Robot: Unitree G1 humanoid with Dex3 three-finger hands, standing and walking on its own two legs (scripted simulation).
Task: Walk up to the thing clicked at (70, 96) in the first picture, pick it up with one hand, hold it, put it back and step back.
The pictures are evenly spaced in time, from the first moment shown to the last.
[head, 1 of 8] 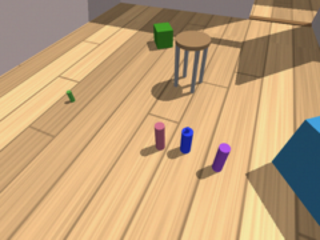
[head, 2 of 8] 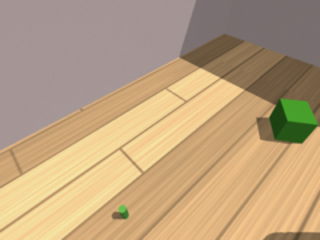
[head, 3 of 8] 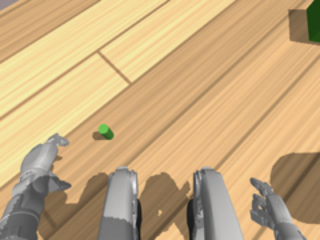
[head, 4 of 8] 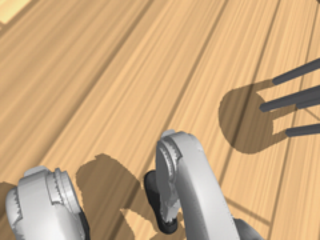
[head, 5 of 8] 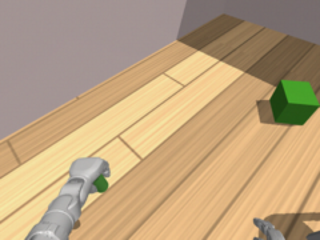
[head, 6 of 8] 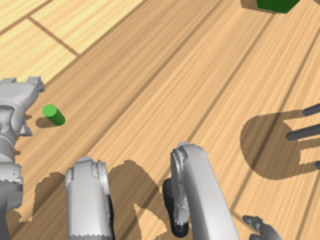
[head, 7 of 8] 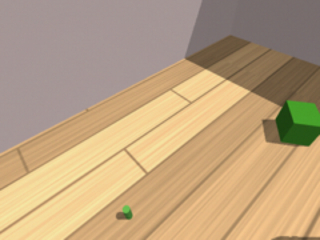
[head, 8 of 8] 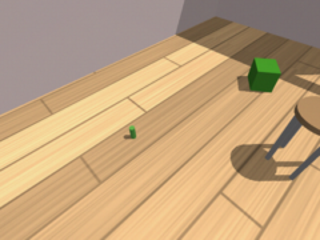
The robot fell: no
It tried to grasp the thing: yes
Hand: left
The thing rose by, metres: 0.66
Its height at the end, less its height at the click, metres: +0.00
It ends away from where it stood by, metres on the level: 0.00
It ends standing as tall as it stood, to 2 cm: yes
